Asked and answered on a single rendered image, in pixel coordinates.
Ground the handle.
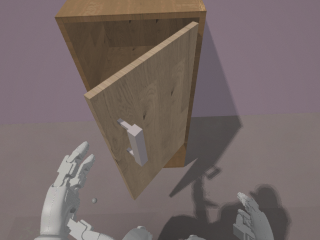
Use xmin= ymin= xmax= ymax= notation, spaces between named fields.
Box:
xmin=117 ymin=118 xmax=148 ymax=166

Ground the cupboard door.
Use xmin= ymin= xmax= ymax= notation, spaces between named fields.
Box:
xmin=83 ymin=21 xmax=199 ymax=200

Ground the right robot hand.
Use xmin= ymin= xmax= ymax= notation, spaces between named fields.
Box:
xmin=233 ymin=192 xmax=274 ymax=240

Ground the robot left thigh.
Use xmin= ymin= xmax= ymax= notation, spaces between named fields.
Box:
xmin=122 ymin=228 xmax=153 ymax=240

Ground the left robot hand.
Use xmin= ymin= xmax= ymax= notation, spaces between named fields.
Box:
xmin=40 ymin=141 xmax=115 ymax=240

